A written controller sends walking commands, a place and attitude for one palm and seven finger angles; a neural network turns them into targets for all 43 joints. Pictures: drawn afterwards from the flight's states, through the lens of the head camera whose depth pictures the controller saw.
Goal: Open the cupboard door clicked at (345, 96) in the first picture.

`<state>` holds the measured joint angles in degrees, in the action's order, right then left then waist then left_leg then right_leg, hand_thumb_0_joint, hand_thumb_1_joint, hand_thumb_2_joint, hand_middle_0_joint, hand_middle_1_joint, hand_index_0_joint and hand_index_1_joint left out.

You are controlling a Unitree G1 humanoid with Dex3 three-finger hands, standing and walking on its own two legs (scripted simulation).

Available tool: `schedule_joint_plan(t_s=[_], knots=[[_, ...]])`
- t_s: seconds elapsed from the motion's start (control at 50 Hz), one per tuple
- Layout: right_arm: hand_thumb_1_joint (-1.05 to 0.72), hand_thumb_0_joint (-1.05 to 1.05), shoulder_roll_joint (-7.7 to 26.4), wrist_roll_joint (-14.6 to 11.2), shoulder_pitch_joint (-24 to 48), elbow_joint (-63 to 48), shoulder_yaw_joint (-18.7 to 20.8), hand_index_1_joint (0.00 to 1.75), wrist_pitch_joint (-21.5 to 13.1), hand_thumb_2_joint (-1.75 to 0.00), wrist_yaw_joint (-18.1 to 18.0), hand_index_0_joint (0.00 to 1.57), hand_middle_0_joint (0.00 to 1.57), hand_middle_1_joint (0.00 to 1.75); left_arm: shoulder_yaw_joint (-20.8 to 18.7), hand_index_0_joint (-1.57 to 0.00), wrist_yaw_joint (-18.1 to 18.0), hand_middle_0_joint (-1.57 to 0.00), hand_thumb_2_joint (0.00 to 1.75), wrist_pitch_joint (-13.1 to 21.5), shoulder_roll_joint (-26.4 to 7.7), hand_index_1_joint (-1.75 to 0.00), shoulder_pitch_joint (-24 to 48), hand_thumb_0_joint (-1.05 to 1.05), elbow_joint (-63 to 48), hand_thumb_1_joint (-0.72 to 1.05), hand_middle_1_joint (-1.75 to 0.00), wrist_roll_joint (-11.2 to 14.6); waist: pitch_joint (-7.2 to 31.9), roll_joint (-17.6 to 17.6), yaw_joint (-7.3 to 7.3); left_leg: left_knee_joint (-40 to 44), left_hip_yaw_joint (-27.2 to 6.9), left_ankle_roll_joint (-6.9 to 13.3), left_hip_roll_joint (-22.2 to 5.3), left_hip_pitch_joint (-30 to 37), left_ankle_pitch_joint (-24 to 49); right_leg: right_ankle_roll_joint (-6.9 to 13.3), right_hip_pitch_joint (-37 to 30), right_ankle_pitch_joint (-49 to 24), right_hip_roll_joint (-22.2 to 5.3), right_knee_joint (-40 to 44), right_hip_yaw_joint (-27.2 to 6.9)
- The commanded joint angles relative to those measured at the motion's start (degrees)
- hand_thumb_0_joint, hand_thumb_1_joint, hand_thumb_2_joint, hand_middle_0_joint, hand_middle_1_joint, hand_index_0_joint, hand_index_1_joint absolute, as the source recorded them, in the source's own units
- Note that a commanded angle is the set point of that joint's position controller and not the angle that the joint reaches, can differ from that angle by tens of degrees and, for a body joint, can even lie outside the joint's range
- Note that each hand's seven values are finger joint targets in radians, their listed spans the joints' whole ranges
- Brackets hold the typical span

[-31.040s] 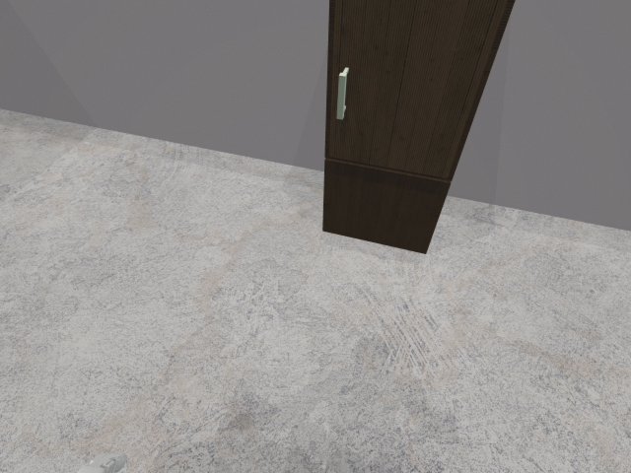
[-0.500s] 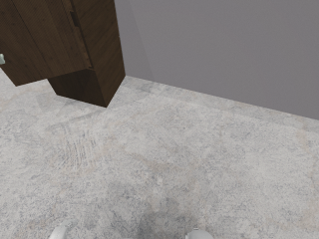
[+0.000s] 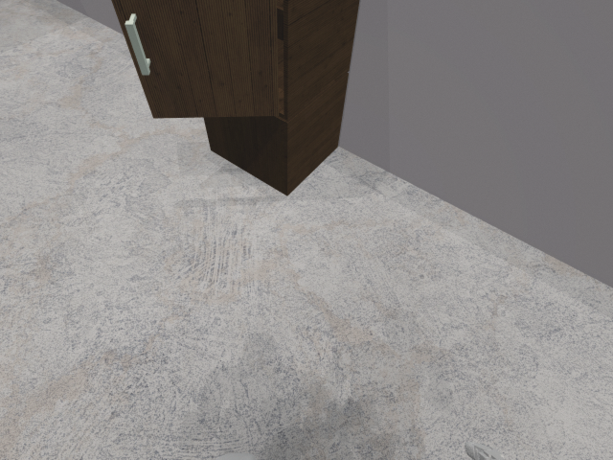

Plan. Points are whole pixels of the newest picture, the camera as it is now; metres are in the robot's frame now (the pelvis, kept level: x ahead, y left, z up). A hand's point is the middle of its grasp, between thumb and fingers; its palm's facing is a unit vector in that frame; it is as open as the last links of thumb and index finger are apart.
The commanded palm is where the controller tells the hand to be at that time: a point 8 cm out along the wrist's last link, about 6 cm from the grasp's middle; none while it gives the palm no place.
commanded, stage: turn to face it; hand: left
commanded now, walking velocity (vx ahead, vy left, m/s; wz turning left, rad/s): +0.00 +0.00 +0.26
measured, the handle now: (139, 45) +1.05 +0.51 -0.07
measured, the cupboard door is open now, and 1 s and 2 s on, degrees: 41 41 41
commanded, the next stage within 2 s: take the last steps up to it in 0.12 s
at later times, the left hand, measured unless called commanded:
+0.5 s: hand out of the picture +0.03 +0.16 -0.14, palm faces +0.19 -0.95 -0.23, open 7.3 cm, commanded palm none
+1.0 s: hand out of the picture +0.12 +0.27 -0.16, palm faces +0.26 -0.94 -0.20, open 7.4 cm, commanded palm none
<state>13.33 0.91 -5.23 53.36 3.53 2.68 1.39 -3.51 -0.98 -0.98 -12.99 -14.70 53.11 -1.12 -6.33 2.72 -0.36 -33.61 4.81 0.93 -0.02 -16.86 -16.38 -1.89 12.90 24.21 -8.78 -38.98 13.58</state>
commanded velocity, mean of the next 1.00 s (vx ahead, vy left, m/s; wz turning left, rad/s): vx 0.24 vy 0.09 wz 0.13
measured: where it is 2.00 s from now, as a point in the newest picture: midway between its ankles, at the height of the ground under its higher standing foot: (252, 341)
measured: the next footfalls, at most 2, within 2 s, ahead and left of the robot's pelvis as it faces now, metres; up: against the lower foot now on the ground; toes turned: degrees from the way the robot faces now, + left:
right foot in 0.38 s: +0.05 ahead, -0.14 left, +0.00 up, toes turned +1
left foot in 0.80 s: +0.18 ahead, +0.19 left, +0.00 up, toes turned +20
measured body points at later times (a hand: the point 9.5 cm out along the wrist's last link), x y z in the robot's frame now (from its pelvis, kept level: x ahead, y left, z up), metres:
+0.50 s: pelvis +0.02 -0.02 +0.02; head +0.05 -0.05 +0.46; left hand +0.02 +0.21 -0.12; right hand +0.10 -0.27 -0.15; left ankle +0.00 +0.11 -0.64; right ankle +0.01 -0.14 -0.72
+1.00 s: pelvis +0.15 +0.09 +0.01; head +0.18 +0.09 +0.46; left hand +0.11 +0.32 -0.14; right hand +0.26 -0.13 -0.13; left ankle +0.14 +0.18 -0.72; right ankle +0.16 -0.03 -0.65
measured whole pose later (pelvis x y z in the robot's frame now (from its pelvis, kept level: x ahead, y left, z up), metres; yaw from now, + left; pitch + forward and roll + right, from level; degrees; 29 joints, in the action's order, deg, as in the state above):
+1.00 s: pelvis +0.15 +0.09 +0.01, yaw +11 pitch +0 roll +2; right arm 9.4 1.3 -11.5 57.0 2.7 -3.8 -1.2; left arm -3.9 0.2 0.0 -10.6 -14.8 60.6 -1.8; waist -3.7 2.1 -1.5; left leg -25.8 9.7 3.2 0.8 -13.2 -13.0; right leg -0.1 29.9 19.4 -6.7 -65.0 4.9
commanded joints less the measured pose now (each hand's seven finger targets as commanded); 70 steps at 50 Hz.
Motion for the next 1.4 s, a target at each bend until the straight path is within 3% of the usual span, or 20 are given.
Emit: schedule_joint_plan(t_s=[0.0, 0.12, 0.2, 0.3, 0.32, 0.34, 0.36, 0.38, 0.46, 0.68, 0.74, 0.76, 0.78, 0.8, 0.92, 1.18, 1.2, 1.24, 1.3, 1.38], knots=[[-0.9, 0.0, 13.63, 0.61, -11.56, -1.1, 2.71, 0.3, -1.35, -0.9, -2.16, 0.2, 0.2, 0.3, -0.76, -0.2, -0.83, -0.2, 0.9, -0.51, -5.07, -0.3, 5.49, 0.0, -6.13, 0.9, -0.3, 0.22, 13.1, -15.43, 5.53, 11.28, -24.61, 13.29, -22.57, 16.72, 40.72, -1.57, 17.69, 13.51, 1.84, -24.0, -12.05], [-0.9, 0.0, 9.17, 0.48, -4.07, -2.61, 0.95, 0.3, -2.2, -0.9, -2.93, 0.2, 0.2, 0.3, -0.94, -0.2, 0.39, -0.2, 0.9, -1.06, -4.2, -0.3, 1.93, 0.0, -1.59, 0.9, -0.3, 0.16, 8.71, -10.04, 0.77, 13.79, -13.97, 9.02, -14.1, 9.07, 29.4, -2.08, 14.41, 0.76, 3.41, -21.26, -12.13], [-0.9, 0.0, 8.66, 0.61, -5.08, -1.71, 0.85, 0.3, -2.03, -0.9, -2.75, 0.2, 0.2, 0.3, -0.5, -0.2, 0.46, -0.2, 0.9, -0.97, -3.41, -0.3, 2.95, 0.0, -1.77, 0.9, -0.3, 0.19, 8.02, -11.69, 1.16, 14.5, -14.11, 8.81, -13.28, 6.9, 24.49, -1.9, 10.65, 0.78, 4.79, -13.1, -11.02], [-0.9, 0.0, 8.56, 0.36, -3.3, -1.66, 1.46, 0.3, -1.57, -0.9, -2.14, 0.2, 0.2, 0.3, -1.02, -0.2, 1.32, -0.2, 0.9, 0.82, -3.23, -0.3, -3.03, 0.0, -0.37, 0.9, -0.3, -0.05, 8.08, -11.33, -2.01, 11.19, -15.92, 6.32, -8.53, -2.66, -6.07, -0.81, -5.44, -4.26, 8.29, 8.34, -7.03], [-0.9, 0.0, 6.61, 0.0, -2.88, -1.88, 1.39, 0.3, -1.64, -0.9, -1.82, 0.2, 0.2, 0.3, -1.7, -0.2, 1.15, -0.2, 0.9, 1.58, -5.31, -0.3, -6.83, 0.0, 0.8, 0.9, -0.3, -0.38, 6.99, -5.04, -4.0, 3.25, -12.35, 3.63, -4.0, -10.56, -12.25, 0.13, -13.48, -2.22, 4.71, 15.99, -11.03], [-0.9, 0.0, 2.51, -0.65, -2.52, -3.32, 0.69, 0.3, -1.96, -0.9, -1.25, 0.2, 0.2, 0.3, -2.85, -0.2, 0.57, -0.2, 0.9, 2.29, -10.87, -0.3, -10.5, 0.0, 1.44, 0.9, -0.3, -1.18, 6.44, 12.83, -5.8, -12.59, -4.81, -0.14, 3.01, -23.57, -18.35, 5.11, -20.32, 9.21, -10.86, 26.07, -31.01], [-0.9, 0.0, 4.57, 0.38, 1.68, -5.59, 0.91, 0.3, -1.81, -0.9, -0.82, 0.2, 0.2, 0.3, -2.71, -0.2, 0.31, -0.2, 0.9, 2.16, -12.72, -0.3, -10.94, 0.0, 0.73, 0.9, -0.3, -0.52, 1.43, 12.53, -6.88, -25.65, -7.09, -0.82, 1.9, -26.86, -19.25, 10.46, -11.9, 14.28, -20.75, 32.6, -42.4], [-0.9, 0.0, 5.4, 0.67, 2.28, -5.34, 1.46, 0.3, -1.52, -0.9, -0.56, 0.2, 0.2, 0.3, -2.72, -0.2, 0.02, -0.2, 0.9, 2.77, -11.42, -0.3, -8.11, 0.0, 0.17, 0.9, -0.3, -0.38, -0.4, 9.64, -4.68, -32.29, -10.37, -0.89, -0.7, -26.5, -12.65, 11.71, -5.96, 18.73, -19.79, 33.54, -44.04], [-0.9, 0.0, 3.03, 0.77, -2.85, -0.83, 1.41, 0.3, -1.02, -0.9, 0.77, 0.2, 0.2, 0.3, -1.15, -0.2, 0.01, -0.2, 0.9, 4.65, -4.94, -0.3, -2.27, 0.0, 0.39, 0.9, -0.3, -0.1, -0.5, 7.8, -0.09, -33.15, -7.47, -3.1, -3.84, -22.24, 2.67, 6.24, -3.66, -3.5, -10.47, 30.68, -20.22], [-0.9, 0.0, -0.94, 0.02, 2.52, -1.47, -0.44, 0.3, -3.11, -0.9, 1.68, 0.2, 0.2, 0.3, -1.38, -0.2, -0.11, -0.2, 0.9, 4.92, -6.1, -0.3, -11.11, 0.0, 7.89, 0.9, -0.3, -0.8, 0.75, 9.79, -3.13, -4.35, 1.51, -1.56, -1.72, -11.12, 0.33, 6.34, -10.55, -28.02, -11.75, 22.99, -9.82], [-0.9, 0.0, 2.54, 0.49, -11.17, 2.87, 0.37, 0.3, -4.27, -0.9, 0.56, 0.2, 0.2, 0.3, -1.48, -0.2, 0.17, -0.2, 0.9, 4.39, -5.98, -0.3, -8.01, 0.0, 7.68, 0.9, -0.3, -0.47, 5.94, 3.77, 3.8, 6.29, 4.58, 0.13, 1.35, 12.05, 3.03, 4.02, -1.59, -29.65, -7.4, 7.61, -4.91], [-0.9, 0.0, 8.29, 1.06, -20.09, 5.06, 1.79, 0.3, -4.73, -0.9, -0.41, 0.2, 0.2, 0.3, -0.94, -0.2, 0.6, -0.2, 0.9, 4.05, -3.11, -0.3, -8.78, 0.0, 6.49, 0.9, -0.3, -0.08, 12.55, -9.25, 7.22, 7.07, -6.42, 3.34, -8.08, 25.16, 2.94, 1.98, 7.94, -16.19, -2.22, -7.19, -1.46], [-0.9, 0.0, 13.31, 1.24, -26.96, 6.33, 3.06, 0.3, -4.7, -0.9, -1.5, 0.2, 0.2, 0.3, -0.23, -0.2, 0.81, -0.2, 0.9, 3.89, -0.08, -0.3, -7.49, 0.0, 4.08, 0.9, -0.3, 0.36, 15.47, -20.97, 8.83, 14.19, -26.41, 8.87, -20.68, 30.44, 4.99, 0.56, 20.43, 10.95, 5.03, -23.8, -2.56], [-0.9, 0.0, 13.53, 1.03, -25.69, 6.61, 2.75, 0.3, -4.18, -0.9, -1.87, 0.2, 0.2, 0.3, -0.12, -0.2, 0.28, -0.2, 0.9, 3.85, -0.13, -0.3, -3.89, 0.0, 2.39, 0.9, -0.3, 0.03, 13.92, -14.89, 8.06, 17.64, -27.56, 11.7, -23.72, 24.6, -1.71, 2.97, 22.94, 12.15, 4.17, -32.37, -8.68], [-0.9, 0.0, 3.1, 0.67, -13.1, 3.8, -0.26, 0.3, -6.6, -0.9, -2.83, 0.2, 0.2, 0.3, -0.11, -0.2, 1.61, -0.2, 0.9, 2.25, 1.93, -0.3, -3.3, 0.0, 4.99, 0.9, -0.3, -0.48, 4.16, -8.09, 0.09, 23.41, -11.23, 9.38, -16.81, 6.35, 6.34, 1.95, 20.59, -5.5, 0.01, -27.8, -11.64], [-0.9, 0.0, 3.96, 0.85, -15.74, 6.95, -0.27, 0.3, -5.96, -0.9, -2.13, 0.2, 0.2, 0.3, -0.7, -0.2, 2.2, -0.2, 0.9, 2.75, -1.02, -0.3, 3.21, 0.0, 0.31, 0.9, -0.3, -0.55, 3.31, -3.92, -1.93, 13.1, -3.07, 6.34, -11.78, 4.74, 7.62, 2.59, -1.47, -12.81, 5.78, 8.22, -6.74], [-0.9, 0.0, 2.91, 0.35, -15.67, 7.06, -0.54, 0.3, -6.14, -0.9, -2.0, 0.2, 0.2, 0.3, -1.38, -0.2, 1.96, -0.2, 0.9, 3.38, -3.52, -0.3, -2.72, 0.0, 2.05, 0.9, -0.3, -0.67, 6.22, -0.52, -4.42, 2.69, 0.03, 4.08, -7.87, 0.03, 8.86, 4.34, -12.23, -13.59, 3.55, 11.22, -10.7], [-0.9, 0.0, 2.08, -0.16, -14.69, 4.43, -0.5, 0.3, -5.96, -0.9, -1.56, 0.2, 0.2, 0.3, -3.0, -0.2, 0.99, -0.2, 0.9, 4.1, -11.14, -0.3, -14.01, 0.0, 5.16, 0.9, -0.3, 0.19, 10.96, 16.41, -7.2, -27.57, 2.2, -0.24, 0.43, -18.78, -19.37, 15.2, -25.58, -16.67, -18.52, 23.76, -40.8], [-0.9, 0.0, 0.58, 0.27, -9.0, 4.93, -0.1, 0.3, -5.1, -0.9, -1.53, 0.2, 0.2, 0.3, -1.1, -0.2, 0.3, -0.2, 0.9, 4.56, -4.58, -0.3, -4.42, 0.0, 2.97, 0.9, -0.3, 0.48, 3.28, 1.35, -2.86, -32.71, -6.19, -1.15, -5.73, -20.14, -4.67, 12.6, -10.17, -17.26, -13.35, 26.57, -28.43], [-0.9, 0.0, -2.42, 0.56, -13.29, 6.94, -0.29, 0.3, -3.81, -0.9, -0.84, 0.2, 0.2, 0.3, -0.58, -0.2, 0.49, -0.2, 0.9, 5.98, -1.24, -0.3, -3.57, 0.0, 4.27, 0.9, -0.3, 0.15, 4.63, 4.39, 0.28, -22.78, -2.71, -3.18, -6.05, -14.38, 1.98, 9.73, -6.25, -25.57, -7.7, 27.87, -15.15]])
